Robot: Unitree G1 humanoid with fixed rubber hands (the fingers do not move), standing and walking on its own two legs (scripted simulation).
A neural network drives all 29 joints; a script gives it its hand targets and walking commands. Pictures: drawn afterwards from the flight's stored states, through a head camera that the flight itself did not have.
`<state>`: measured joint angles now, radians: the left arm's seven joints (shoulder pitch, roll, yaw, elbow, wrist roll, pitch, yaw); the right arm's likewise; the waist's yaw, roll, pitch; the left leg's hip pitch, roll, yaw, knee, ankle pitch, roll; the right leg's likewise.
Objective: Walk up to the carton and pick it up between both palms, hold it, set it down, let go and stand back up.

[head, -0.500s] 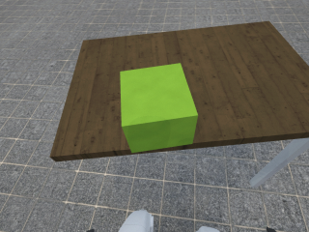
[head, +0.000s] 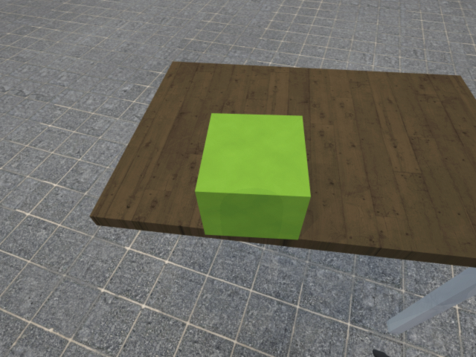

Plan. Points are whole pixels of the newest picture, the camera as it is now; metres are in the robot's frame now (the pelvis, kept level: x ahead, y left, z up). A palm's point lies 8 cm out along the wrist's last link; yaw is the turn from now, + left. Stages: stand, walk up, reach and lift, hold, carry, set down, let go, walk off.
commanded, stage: walk up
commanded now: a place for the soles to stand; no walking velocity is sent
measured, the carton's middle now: (253, 175) +0.44 +0.00 +0.03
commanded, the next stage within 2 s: none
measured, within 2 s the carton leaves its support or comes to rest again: neither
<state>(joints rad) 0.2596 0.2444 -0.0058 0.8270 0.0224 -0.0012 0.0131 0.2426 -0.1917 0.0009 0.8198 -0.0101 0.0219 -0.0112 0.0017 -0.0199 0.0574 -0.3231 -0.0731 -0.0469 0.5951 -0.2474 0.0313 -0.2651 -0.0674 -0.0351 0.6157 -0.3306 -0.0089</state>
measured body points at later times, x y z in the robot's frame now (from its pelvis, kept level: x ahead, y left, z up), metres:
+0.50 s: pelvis -0.01 -0.01 +0.01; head +0.00 +0.01 +0.46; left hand +0.01 +0.25 -0.14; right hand +0.05 -0.25 -0.13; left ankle +0.01 +0.11 -0.73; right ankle +0.00 -0.14 -0.73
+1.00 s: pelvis +0.01 +0.05 +0.00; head +0.03 +0.07 +0.45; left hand -0.02 +0.30 -0.15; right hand +0.15 -0.19 -0.12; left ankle +0.04 +0.17 -0.73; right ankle +0.00 -0.13 -0.71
